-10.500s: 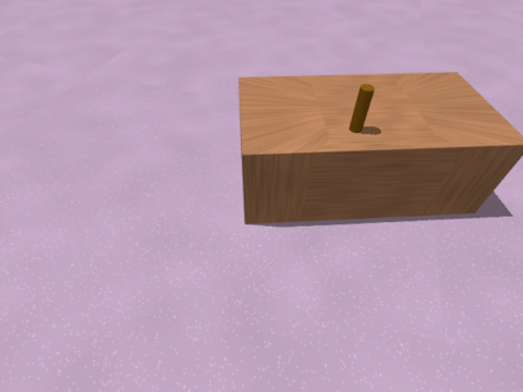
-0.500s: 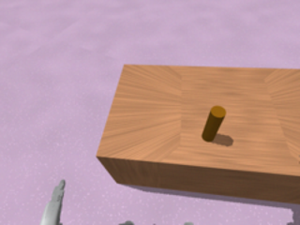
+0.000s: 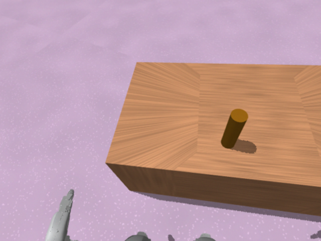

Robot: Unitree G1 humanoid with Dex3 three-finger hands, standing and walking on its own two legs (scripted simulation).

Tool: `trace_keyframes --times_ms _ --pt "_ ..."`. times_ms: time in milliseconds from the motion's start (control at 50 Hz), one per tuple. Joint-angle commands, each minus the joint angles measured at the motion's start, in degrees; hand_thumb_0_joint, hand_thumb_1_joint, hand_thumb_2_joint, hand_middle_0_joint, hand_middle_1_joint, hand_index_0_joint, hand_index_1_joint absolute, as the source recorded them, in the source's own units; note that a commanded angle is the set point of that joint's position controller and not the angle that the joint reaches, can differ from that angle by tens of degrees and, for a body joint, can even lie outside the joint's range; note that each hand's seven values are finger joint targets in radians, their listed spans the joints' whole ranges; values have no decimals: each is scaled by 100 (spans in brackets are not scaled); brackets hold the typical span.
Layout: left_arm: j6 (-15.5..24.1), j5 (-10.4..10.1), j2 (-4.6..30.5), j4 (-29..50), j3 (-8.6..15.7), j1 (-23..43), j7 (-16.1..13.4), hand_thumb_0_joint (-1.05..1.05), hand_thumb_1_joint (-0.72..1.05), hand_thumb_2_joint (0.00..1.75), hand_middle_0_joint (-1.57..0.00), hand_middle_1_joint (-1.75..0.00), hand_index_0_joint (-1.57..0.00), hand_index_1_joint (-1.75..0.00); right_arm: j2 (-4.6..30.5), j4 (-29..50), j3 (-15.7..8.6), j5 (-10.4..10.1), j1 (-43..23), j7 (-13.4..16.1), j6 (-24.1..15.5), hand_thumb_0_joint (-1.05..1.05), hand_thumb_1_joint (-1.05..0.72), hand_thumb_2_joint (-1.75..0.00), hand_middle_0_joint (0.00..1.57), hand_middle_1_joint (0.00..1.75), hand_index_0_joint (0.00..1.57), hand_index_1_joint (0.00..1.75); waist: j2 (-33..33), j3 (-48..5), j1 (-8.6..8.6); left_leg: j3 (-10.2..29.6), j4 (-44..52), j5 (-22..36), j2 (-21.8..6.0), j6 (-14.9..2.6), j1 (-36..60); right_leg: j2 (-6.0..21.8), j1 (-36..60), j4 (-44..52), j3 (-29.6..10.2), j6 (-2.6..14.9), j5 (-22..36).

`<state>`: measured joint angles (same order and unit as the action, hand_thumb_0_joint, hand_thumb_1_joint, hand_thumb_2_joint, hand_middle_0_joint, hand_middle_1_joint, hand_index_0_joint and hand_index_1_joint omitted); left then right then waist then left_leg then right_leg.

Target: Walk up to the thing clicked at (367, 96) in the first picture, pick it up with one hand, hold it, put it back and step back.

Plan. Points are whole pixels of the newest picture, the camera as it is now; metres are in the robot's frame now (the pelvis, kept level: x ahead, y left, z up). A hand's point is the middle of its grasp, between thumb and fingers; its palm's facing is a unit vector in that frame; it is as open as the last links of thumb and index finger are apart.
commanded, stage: approach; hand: right
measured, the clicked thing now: (232, 130) +0.52 -0.20 -0.18
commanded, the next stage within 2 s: close in in 0.48 s
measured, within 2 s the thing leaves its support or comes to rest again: neither
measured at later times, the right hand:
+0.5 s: hand (273, 144) +0.44 -0.31 -0.13, palm faces +0.20 +0.98 +0.04, open 17.7 cm
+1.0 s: hand (239, 146) +0.47 -0.23 -0.21, palm faces +0.18 +0.98 +0.02, open 17.7 cm
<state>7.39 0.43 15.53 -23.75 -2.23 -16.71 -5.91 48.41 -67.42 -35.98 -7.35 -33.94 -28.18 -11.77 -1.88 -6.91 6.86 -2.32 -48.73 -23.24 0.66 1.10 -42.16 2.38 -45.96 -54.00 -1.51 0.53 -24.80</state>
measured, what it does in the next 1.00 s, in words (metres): lowers itself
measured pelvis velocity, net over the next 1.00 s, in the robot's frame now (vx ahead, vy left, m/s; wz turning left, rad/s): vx -0.06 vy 0.00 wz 0.10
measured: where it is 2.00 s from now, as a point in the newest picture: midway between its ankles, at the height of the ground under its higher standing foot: outside the picture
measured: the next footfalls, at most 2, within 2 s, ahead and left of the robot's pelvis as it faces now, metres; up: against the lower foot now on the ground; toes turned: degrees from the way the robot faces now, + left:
none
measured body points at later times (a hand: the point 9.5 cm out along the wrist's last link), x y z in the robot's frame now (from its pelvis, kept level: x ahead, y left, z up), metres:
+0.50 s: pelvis -0.04 -0.01 -0.09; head +0.15 -0.09 +0.31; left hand +0.12 +0.27 -0.06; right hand +0.42 -0.36 -0.13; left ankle +0.00 +0.14 -0.69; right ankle +0.01 -0.11 -0.69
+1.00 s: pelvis -0.06 +0.00 -0.16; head +0.15 -0.09 +0.23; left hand +0.09 +0.28 -0.06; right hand +0.45 -0.28 -0.21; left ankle +0.00 +0.14 -0.69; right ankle +0.01 -0.11 -0.69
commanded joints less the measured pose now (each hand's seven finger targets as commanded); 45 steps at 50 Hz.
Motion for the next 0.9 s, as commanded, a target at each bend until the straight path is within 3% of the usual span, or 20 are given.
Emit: trace_keyframes --times_ms 0,40,80,120,180,320,440,500,520,560,600,700,740,760,780,800,820,840,860,880 --pt "368 27 781 822 317 110 -8 0 -56 5 -4 -4 -3 -5 1514 501 -51 -265 -1595 -141 -611 0 61 -2 5 5 5 5 925 -1727 56 39 240 1446 100 -224 96 -67 1411 383 -192 75 1968" --pt "439 40 741 1044 268 213 58 0 -56 5 -4 -4 -3 -5 1327 338 -50 -353 -1553 -153 -878 0 61 -2 4 5 5 5 714 -1742 162 67 89 1364 96 -203 -45 -95 1017 202 -189 119 1709" --pt "486 68 913 1450 451 67 81 0 -57 6 -4 -4 -3 -5 1469 490 -232 -417 -1673 -123 -1182 0 61 -3 4 5 5 5 771 -2079 243 100 -68 1372 92 -180 -107 -122 998 9 -168 122 1662" --pt "504 108 1145 1761 732 -260 102 0 -57 6 -4 -4 -3 -5 1342 457 -271 -498 -1633 -107 -1417 0 61 -3 4 5 5 5 831 -2334 420 48 -282 1465 136 -176 -330 -102 1168 -174 -233 87 2045" --pt "500 175 1136 1744 861 -537 199 0 -57 6 -4 -4 -3 -5 1245 336 -344 -494 -1712 4 -1716 0 61 -2 4 5 6 5 1021 -2144 483 35 -732 1359 154 -178 -976 -76 859 -645 -277 48 2409" --pt "514 383 946 2333 848 -762 454 0 -57 6 -4 -4 -3 -5 1578 934 -600 -75 -2192 409 -2418 0 61 0 6 4 7 4 2236 -2775 398 -35 -1613 723 209 -281 -2159 113 863 -1287 -430 -194 2535" --pt "534 455 1514 3435 1368 -121 472 0 -56 6 -4 -4 -3 -5 1653 468 -798 109 -2036 609 -2711 0 61 -1 5 5 6 5 2216 -3316 716 -142 -2145 460 251 -326 -2510 234 327 -1741 -658 -211 2066" --pt "451 482 1371 3687 1262 -568 559 0 -55 5 -4 -4 -4 -5 1813 286 -1068 165 -2097 753 -2809 0 61 -3 5 5 5 5 2217 -3161 824 -146 -2328 465 273 -339 -2606 182 -313 -2062 -564 -151 1622" --pt "438 492 1291 3683 1196 -632 603 0 -55 5 -4 -4 -4 -5 1471 -67 -889 170 -1908 731 -2798 0 61 -3 4 5 5 5 2142 -2940 966 -198 -2486 412 295 -344 -2839 214 -515 -2157 -629 -165 1594" --pt "429 496 1151 3818 1105 -715 689 0 -55 5 -5 -4 -4 -5 1367 -92 -820 238 -1973 747 -2861 0 61 -3 4 5 5 5 2224 -2852 1000 -207 -2753 267 305 -366 -3224 207 -832 -2419 -622 -156 1376" --pt "424 492 1229 4130 1177 -780 709 0 -56 5 -5 -5 -4 -5 1762 244 -986 354 -2159 825 -2939 0 61 0 6 4 6 4 2273 -2988 1076 -197 -2946 258 297 -370 -3363 203 -1068 -2669 -603 -132 1143" --pt "397 481 1710 5195 1729 -1032 734 0 -56 5 -5 -5 -5 -5 1760 1029 -1047 443 -2582 1196 -2923 0 60 -1 6 4 5 4 2672 -3905 1294 -234 -3113 421 304 -362 -3244 170 -731 -2863 -605 -125 1249" --pt "334 455 1890 5189 2023 -1250 733 0 -56 5 -5 -5 -4 -5 1608 1391 -856 531 -2723 1342 -2807 0 59 -1 5 4 5 4 3053 -3919 1362 -237 -3103 311 307 -367 -3398 177 -522 -2814 -569 -152 1174" --pt "298 451 1806 4968 1968 -1349 763 0 -55 5 -5 -5 -4 -5 1057 970 -481 599 -2433 1355 -2665 0 61 -1 5 4 5 4 3138 -3556 1386 -267 -3123 44 324 -372 -3717 189 -582 -2754 -595 -191 972" --pt "277 440 1686 4843 1933 -1349 785 0 -54 5 -4 -5 -4 -5 1036 1357 -441 635 -2430 1425 -2612 0 60 -1 5 4 5 4 3366 -3465 1242 -258 -3168 -37 328 -380 -3838 216 -585 -2706 -596 -208 1007" --pt "231 425 1698 4742 2020 -1500 783 0 -54 4 -5 -5 -5 -5 1633 1941 -737 721 -2778 1573 -2603 0 58 -1 6 4 5 4 3605 -3563 1097 -213 -3149 -135 316 -393 -3882 214 -494 -2702 -535 -222 861" --pt "184 434 1672 4726 2049 -1518 788 0 -54 5 -4 -5 -4 -5 1554 2088 -683 795 -2745 1665 -2534 0 59 -1 5 4 5 4 3685 -3592 1068 -231 -3198 -86 309 -392 -3938 244 -309 -2688 -540 -254 984" --pt "162 459 1415 4636 1837 -1428 857 0 -54 5 -4 -5 -4 -5 955 1711 -345 799 -2432 1684 -2431 0 59 0 6 4 5 4 3661 -3420 1052 -268 -3251 -96 314 -388 -3996 256 -395 -2691 -541 -277 1040" --pt "102 481 1348 4381 1807 -1553 882 0 -53 4 -4 -5 -5 -5 986 2033 -486 739 -2709 1756 -2462 0 59 0 6 4 5 4 3646 -3195 1041 -262 -3307 -89 303 -400 -4123 275 -549 -2724 -570 -294 1088" --pt "85 480 1199 4366 1688 -1393 906 0 -54 5 -4 -5 -4 -5 765 1763 -371 739 -2560 1821 -2432 0 61 0 5 4 5 4 3535 -2974 947 -256 -3312 -154 310 -405 -4134 256 -821 -2740 -531 -262 930"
